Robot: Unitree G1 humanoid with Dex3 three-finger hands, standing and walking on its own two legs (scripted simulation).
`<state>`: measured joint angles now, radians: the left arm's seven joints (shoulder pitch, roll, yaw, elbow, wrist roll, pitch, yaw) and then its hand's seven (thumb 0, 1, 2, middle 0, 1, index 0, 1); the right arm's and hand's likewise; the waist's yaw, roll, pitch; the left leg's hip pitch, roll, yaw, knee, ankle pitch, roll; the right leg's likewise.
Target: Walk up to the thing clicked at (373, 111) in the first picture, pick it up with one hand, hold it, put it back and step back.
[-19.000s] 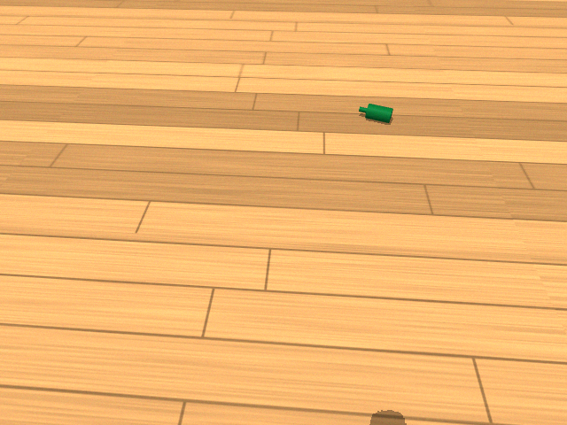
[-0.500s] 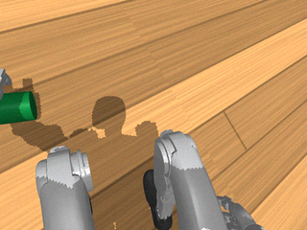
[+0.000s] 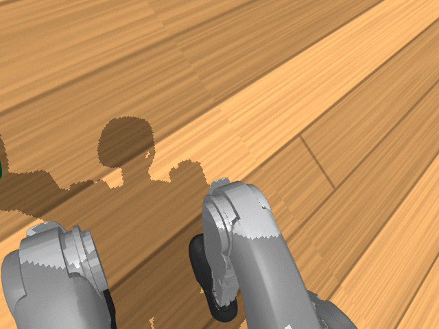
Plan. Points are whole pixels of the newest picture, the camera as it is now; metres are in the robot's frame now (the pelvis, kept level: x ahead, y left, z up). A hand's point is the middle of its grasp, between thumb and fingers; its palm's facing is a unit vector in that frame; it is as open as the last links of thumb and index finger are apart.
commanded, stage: rest palm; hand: left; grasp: from above
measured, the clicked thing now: out of the picture +0.43 +0.39 -0.26
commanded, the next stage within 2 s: close in 0.58 s
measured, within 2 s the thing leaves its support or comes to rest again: neither
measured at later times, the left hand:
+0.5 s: hand out of the picture +0.41 +0.35 -0.23, palm faces -0.44 -0.14 -0.89, open 14.2 cm
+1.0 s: hand out of the picture +0.42 +0.35 -0.23, palm faces -0.42 -0.13 -0.90, open 12.9 cm
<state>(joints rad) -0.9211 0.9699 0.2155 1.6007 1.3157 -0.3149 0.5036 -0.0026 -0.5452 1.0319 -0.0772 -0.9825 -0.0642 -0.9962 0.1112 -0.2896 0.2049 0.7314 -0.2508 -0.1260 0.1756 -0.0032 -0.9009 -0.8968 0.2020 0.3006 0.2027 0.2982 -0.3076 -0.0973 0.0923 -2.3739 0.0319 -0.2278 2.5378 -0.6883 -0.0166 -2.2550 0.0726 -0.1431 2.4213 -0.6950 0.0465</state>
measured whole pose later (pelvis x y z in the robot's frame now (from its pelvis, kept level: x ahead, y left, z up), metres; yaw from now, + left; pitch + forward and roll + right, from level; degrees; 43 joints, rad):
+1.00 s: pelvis +0.00 +0.01 +0.00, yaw -2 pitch +26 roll -13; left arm -0.92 1.01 0.17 1.64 1.33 -0.32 0.60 0.00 -0.34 0.93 -0.20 -0.95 -0.20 -0.94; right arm 0.07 -0.32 0.27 0.70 -0.28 -0.18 0.22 0.00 -0.89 -0.90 0.20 0.30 0.20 0.30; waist -0.32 -0.14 0.12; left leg -2.36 0.04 -0.27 2.58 -0.71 -0.01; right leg -2.23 0.09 -0.17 2.42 -0.70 0.06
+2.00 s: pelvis +0.00 +0.01 +0.00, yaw -2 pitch +26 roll -13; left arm -0.95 1.04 0.14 1.66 1.32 -0.33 0.56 -0.02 -0.10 0.52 -0.55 -0.60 -0.58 -0.60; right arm 0.06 -0.33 0.28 0.68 -0.28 -0.18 0.20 0.00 -0.90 -0.90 0.20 0.30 0.20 0.30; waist -0.31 -0.14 0.12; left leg -2.36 0.03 -0.26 2.57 -0.70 -0.01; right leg -2.23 0.09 -0.17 2.42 -0.68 0.06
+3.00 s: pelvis -0.01 +0.00 +0.03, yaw +2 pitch +32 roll -10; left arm -0.86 0.83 0.08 1.26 1.21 -0.25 0.25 0.00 -0.10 0.38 -0.71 -0.40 -0.75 -0.39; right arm 0.10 -0.29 0.11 0.70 -0.13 -0.06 0.18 0.00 -0.91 -0.90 0.20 0.30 0.20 0.30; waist -0.19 -0.02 -0.01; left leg -2.32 0.02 -0.18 2.41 -0.66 0.00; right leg -2.20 0.05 -0.11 2.32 -0.69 0.04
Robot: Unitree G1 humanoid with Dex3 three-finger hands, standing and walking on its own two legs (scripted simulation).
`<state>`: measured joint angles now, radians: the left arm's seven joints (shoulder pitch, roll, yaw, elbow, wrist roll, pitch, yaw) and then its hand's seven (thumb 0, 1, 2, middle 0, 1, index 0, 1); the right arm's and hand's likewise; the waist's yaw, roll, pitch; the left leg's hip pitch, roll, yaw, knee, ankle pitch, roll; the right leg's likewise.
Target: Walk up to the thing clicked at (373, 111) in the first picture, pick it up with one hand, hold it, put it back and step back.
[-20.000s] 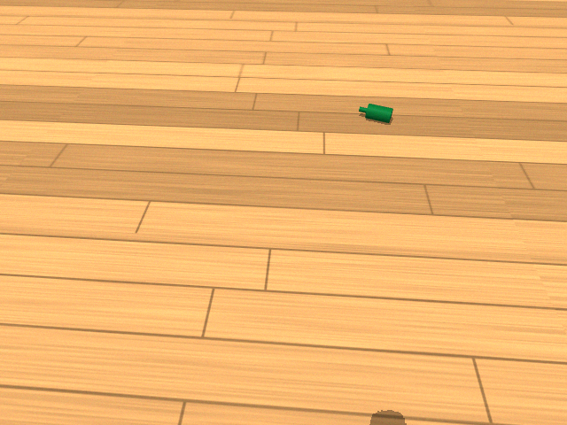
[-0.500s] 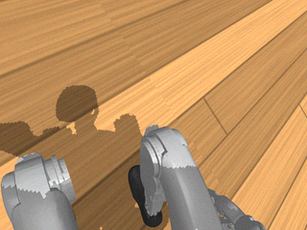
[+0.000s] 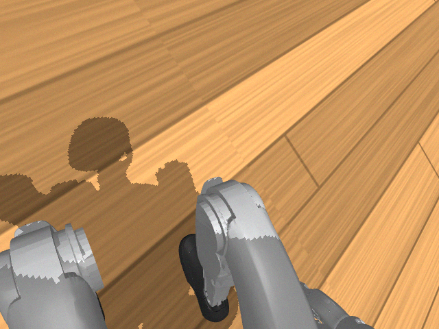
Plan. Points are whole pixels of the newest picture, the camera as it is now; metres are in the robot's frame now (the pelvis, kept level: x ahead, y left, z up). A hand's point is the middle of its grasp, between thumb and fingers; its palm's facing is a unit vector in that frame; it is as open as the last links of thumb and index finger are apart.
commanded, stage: close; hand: left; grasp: from above
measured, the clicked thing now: out of the picture +0.41 +0.40 -0.25
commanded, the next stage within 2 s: settle in 1.12 s
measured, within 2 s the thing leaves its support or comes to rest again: leaves its support in 1.58 s
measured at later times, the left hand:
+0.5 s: hand out of the picture +0.40 +0.37 -0.22, palm faces -0.44 -0.17 -0.88, open 11.5 cm
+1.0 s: hand out of the picture +0.41 +0.37 -0.22, palm faces -0.44 -0.15 -0.89, open 11.2 cm
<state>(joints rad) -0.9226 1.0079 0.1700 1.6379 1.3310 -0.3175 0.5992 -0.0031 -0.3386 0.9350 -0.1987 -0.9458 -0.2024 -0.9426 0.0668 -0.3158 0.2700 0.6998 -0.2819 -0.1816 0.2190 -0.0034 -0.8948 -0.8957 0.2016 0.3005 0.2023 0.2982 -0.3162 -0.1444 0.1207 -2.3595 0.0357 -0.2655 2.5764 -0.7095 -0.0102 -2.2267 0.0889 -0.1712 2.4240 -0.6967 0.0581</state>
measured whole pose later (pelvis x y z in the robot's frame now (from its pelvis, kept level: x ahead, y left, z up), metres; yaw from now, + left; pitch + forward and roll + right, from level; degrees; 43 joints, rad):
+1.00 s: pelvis +0.00 +0.00 +0.00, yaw +0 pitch +26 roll -13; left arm -0.95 1.04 0.14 1.66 1.32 -0.33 0.56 -0.02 -0.10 0.52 -0.55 -0.60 -0.58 -0.60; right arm 0.06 -0.33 0.28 0.68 -0.28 -0.18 0.20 0.00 -0.90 -0.90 0.20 0.30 0.20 0.30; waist -0.31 -0.14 0.12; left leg -2.36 0.03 -0.26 2.57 -0.70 -0.01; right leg -2.23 0.09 -0.17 2.42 -0.68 0.06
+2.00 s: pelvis +0.00 +0.00 +0.04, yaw +4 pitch +32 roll -10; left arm -0.86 0.83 0.08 1.26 1.21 -0.25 0.25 0.00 -0.10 0.38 -0.71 -0.40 -0.75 -0.39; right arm 0.10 -0.29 0.11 0.70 -0.13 -0.06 0.18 0.00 -0.91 -0.90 0.20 0.30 0.20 0.30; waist -0.19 -0.02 -0.01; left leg -2.32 0.02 -0.18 2.41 -0.66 0.00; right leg -2.20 0.05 -0.11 2.32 -0.69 0.04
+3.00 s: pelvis -0.01 +0.00 +0.20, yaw +10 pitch +30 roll -6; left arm -0.46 0.64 -0.01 0.69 1.01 -0.14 0.02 0.00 -0.07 0.35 -0.73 -0.33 -0.77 -0.33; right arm 0.15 -0.26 0.00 0.65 0.01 0.03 0.02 0.00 -0.91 -0.90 0.20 0.30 0.20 0.30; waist -0.09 0.03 -0.17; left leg -1.81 0.03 -0.08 1.87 -0.60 0.01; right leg -1.72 0.02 -0.04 1.82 -0.63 0.04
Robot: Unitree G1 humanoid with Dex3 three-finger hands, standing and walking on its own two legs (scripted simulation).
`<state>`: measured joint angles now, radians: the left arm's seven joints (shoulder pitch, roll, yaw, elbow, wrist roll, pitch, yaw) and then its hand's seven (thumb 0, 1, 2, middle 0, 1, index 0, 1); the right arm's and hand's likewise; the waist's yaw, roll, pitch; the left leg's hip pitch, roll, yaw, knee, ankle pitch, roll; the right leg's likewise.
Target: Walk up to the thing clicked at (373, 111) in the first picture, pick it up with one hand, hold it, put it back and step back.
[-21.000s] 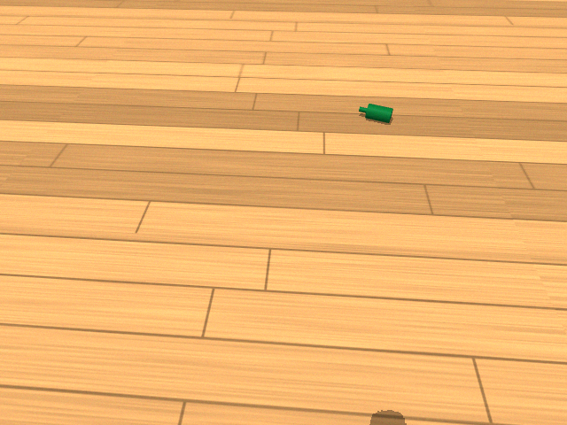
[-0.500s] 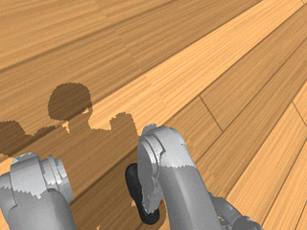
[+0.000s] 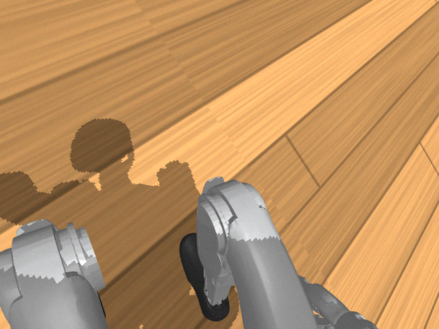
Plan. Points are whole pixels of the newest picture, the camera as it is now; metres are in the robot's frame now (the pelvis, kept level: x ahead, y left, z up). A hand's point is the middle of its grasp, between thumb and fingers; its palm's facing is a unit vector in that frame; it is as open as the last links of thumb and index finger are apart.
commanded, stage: close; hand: left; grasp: from above
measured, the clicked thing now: out of the picture +0.41 +0.40 -0.25
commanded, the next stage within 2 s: settle in 0.12 s
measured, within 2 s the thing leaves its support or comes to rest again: leaves its support in 0.58 s
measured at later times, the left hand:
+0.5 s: hand out of the picture +0.41 +0.37 -0.22, palm faces -0.44 -0.15 -0.89, open 11.0 cm
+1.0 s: hand out of the picture +0.40 +0.38 -0.13, palm faces -0.47 -0.10 -0.87, open 10.9 cm
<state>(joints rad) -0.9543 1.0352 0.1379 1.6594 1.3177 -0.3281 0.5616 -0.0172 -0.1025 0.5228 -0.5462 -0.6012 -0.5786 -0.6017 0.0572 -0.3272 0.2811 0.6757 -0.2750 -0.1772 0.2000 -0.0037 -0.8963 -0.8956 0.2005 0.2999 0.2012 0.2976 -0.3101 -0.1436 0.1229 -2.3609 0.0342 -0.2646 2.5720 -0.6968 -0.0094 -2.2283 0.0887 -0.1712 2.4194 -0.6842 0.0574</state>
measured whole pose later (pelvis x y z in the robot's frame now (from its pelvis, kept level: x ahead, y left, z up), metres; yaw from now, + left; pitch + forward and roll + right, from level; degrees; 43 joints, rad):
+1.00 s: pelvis +0.00 +0.00 +0.04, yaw +4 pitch +32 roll -10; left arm -0.86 0.83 0.08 1.26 1.21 -0.25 0.25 0.00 -0.10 0.38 -0.71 -0.40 -0.75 -0.39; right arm 0.10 -0.29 0.11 0.70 -0.13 -0.06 0.18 0.00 -0.91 -0.90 0.20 0.30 0.20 0.30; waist -0.19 -0.02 -0.01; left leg -2.32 0.02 -0.18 2.41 -0.66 0.00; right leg -2.20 0.05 -0.11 2.32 -0.69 0.04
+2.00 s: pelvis -0.01 +0.00 +0.20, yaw +10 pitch +30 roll -6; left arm -0.46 0.64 -0.01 0.69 1.01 -0.14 0.02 0.00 -0.07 0.35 -0.73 -0.33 -0.77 -0.33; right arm 0.15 -0.26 0.00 0.65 0.01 0.03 0.02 0.00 -0.91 -0.90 0.20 0.30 0.20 0.30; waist -0.09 0.03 -0.17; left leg -1.81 0.03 -0.08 1.87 -0.60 0.01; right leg -1.72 0.02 -0.04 1.82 -0.63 0.04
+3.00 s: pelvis +0.06 +0.01 +0.44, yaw +13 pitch +10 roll -1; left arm -0.31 0.41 -0.17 0.81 1.02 -0.04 0.09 -0.02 -0.12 0.45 -0.70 -0.39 -0.73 -0.40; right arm 0.26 -0.25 -0.03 0.74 0.04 -0.01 -0.04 0.00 -0.90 -0.90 0.20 0.30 0.20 0.30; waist -0.05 0.03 -0.08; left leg -0.63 0.03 0.02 0.82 -0.36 0.00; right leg -0.59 0.01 0.03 0.79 -0.37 0.02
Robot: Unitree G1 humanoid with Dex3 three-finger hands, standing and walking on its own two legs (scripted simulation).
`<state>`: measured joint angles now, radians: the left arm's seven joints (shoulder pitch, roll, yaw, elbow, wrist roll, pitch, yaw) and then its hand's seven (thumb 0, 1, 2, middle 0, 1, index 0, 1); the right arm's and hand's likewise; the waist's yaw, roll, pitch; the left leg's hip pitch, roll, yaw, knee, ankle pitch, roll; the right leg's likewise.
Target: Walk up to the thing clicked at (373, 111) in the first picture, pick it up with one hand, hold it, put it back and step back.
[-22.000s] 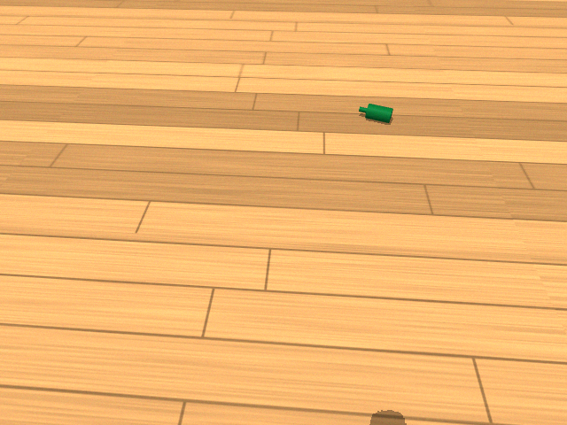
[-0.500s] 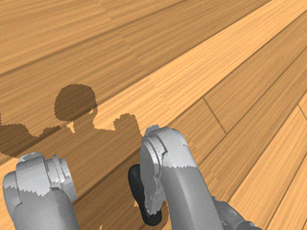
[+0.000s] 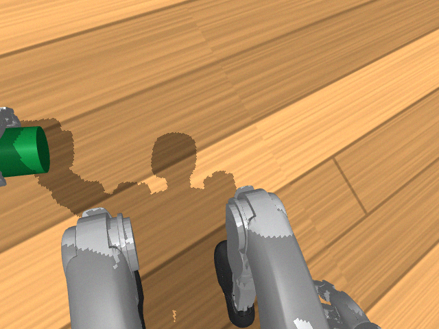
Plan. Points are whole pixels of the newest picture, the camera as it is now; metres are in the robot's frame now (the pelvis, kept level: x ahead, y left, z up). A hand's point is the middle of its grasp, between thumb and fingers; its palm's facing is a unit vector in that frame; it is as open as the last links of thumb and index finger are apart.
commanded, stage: settle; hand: left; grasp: from above
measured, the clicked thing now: out of the picture +0.43 +0.38 -0.19
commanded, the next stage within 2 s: lift in 0.12 s
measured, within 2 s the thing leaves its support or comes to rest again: neither
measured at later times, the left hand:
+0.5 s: hand out of the picture +0.41 +0.34 -0.10, palm faces -0.48 -0.08 -0.87, open 10.9 cm
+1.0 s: hand out of the picture +0.35 +0.33 +0.07, palm faces -0.45 -0.11 -0.88, open 10.8 cm
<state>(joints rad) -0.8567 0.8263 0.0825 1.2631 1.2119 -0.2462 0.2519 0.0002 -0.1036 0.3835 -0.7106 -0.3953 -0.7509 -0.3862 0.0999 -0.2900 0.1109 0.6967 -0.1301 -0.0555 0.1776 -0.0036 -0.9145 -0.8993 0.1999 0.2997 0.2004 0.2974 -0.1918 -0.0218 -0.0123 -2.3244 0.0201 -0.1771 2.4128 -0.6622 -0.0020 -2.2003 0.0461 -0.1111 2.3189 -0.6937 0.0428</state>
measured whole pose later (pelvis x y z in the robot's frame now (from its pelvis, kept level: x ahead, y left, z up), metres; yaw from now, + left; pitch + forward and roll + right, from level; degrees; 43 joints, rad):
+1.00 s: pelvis +0.00 +0.00 +0.17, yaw +6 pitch +30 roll -6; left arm -0.46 0.64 -0.01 0.69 1.01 -0.14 0.02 0.00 -0.07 0.35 -0.73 -0.33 -0.77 -0.33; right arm 0.15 -0.26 0.00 0.65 0.01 0.03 0.02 0.00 -0.91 -0.90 0.20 0.30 0.20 0.30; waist -0.09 0.03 -0.17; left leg -1.81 0.03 -0.08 1.87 -0.60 0.01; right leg -1.72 0.02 -0.04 1.82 -0.63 0.04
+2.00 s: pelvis +0.07 +0.01 +0.41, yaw +8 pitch +10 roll -1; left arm -0.31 0.41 -0.17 0.81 1.02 -0.04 0.09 -0.02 -0.12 0.45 -0.70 -0.39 -0.73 -0.40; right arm 0.26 -0.25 -0.03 0.74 0.04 -0.01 -0.04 0.00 -0.90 -0.90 0.20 0.30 0.20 0.30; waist -0.05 0.03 -0.08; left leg -0.63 0.03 0.02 0.82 -0.36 0.00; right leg -0.59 0.01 0.03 0.79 -0.37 0.02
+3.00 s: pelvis +0.07 +0.01 +0.43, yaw +8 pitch +3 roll +0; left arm -0.23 0.41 -0.19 0.64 1.01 -0.06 -0.03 -0.01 -0.10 0.41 -0.73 -0.32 -0.76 -0.33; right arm 0.21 -0.26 -0.03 0.68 0.06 0.05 -0.06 0.00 -0.89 -0.89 0.20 0.30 0.20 0.30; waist -0.01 0.04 -0.02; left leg -0.35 0.02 0.03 0.56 -0.26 0.00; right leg -0.33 -0.01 0.04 0.56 -0.28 0.02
